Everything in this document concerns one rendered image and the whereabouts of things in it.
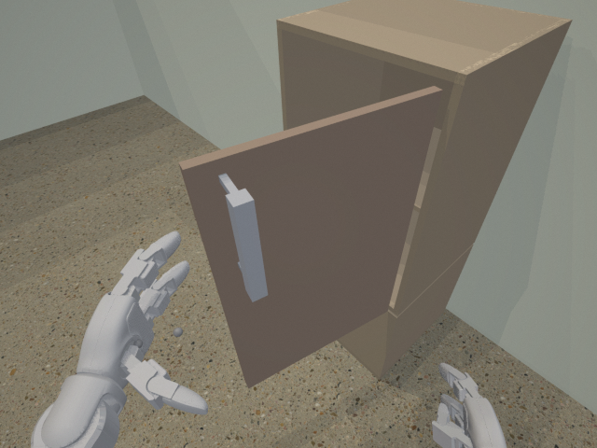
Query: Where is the left robot forearm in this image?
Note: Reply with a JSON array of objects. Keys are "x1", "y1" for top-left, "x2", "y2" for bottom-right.
[{"x1": 31, "y1": 373, "x2": 127, "y2": 448}]

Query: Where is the left robot hand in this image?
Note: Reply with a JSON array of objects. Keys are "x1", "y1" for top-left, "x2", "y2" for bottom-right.
[{"x1": 76, "y1": 231, "x2": 208, "y2": 414}]

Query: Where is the right robot hand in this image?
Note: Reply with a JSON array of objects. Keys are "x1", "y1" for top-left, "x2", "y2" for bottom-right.
[{"x1": 432, "y1": 363, "x2": 507, "y2": 448}]

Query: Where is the cupboard door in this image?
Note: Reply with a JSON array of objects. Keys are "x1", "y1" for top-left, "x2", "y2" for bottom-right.
[{"x1": 179, "y1": 86, "x2": 443, "y2": 389}]

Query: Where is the handle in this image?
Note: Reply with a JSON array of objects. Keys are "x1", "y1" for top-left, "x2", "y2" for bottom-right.
[{"x1": 218, "y1": 174, "x2": 268, "y2": 302}]

